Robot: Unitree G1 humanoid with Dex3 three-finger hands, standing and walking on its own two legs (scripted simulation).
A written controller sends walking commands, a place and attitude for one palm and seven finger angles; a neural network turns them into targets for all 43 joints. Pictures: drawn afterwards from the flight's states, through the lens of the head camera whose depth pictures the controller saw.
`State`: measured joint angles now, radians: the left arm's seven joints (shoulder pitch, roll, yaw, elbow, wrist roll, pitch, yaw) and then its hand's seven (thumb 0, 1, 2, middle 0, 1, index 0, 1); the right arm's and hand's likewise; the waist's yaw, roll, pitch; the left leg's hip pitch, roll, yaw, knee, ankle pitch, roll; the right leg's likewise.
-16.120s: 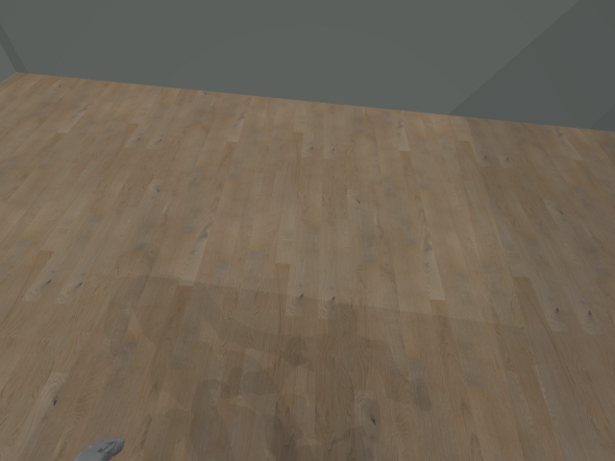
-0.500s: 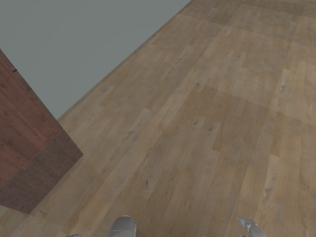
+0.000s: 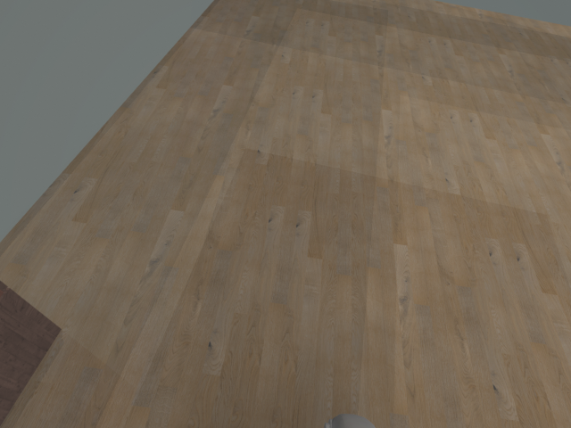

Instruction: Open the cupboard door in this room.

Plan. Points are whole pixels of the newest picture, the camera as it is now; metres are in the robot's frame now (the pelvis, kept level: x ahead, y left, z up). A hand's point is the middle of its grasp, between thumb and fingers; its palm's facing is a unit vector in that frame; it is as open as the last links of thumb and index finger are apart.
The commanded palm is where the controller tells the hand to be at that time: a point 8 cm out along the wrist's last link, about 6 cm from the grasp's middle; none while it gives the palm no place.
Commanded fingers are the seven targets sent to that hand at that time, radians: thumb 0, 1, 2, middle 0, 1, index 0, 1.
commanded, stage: walk to a spot facing it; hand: left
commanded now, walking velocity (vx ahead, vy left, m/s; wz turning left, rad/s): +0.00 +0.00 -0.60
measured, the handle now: out of the picture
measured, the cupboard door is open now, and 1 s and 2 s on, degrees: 0 0 0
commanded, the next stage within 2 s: turn to face it in 1.04 s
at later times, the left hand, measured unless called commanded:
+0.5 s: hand (217, 420) +0.15 +0.11 -0.15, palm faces -0.28 -0.93 -0.23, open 7.4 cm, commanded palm none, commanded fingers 0.00 0.90 0.90 -0.20 -0.30 -0.20 -0.30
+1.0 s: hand (231, 324) +0.31 +0.11 -0.17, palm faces -0.50 -0.84 -0.19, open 7.4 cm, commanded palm none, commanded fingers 0.00 0.90 0.90 -0.20 -0.30 -0.20 -0.30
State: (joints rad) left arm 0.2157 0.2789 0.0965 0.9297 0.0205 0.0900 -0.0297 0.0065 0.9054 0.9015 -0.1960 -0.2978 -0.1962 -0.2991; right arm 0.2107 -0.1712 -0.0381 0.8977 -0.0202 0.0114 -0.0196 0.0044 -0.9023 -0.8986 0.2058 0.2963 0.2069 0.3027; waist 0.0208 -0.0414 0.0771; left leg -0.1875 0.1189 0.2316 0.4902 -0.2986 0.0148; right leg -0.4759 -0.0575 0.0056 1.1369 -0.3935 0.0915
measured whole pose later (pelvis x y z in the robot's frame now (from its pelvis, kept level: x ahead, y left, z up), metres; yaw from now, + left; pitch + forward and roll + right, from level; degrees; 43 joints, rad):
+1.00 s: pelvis +0.14 -0.03 +0.00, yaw -34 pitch +0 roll -2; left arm 0.21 0.26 0.10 0.96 0.02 0.06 -0.03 0.01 0.91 0.90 -0.19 -0.30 -0.19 -0.30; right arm 0.31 -0.15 -0.03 0.99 -0.02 -0.02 -0.02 0.00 -0.91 -0.90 0.20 0.30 0.21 0.30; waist 0.01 -0.03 0.07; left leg -0.10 0.11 0.29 0.44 -0.32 0.02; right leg -0.58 -0.07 -0.04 1.15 -0.26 0.07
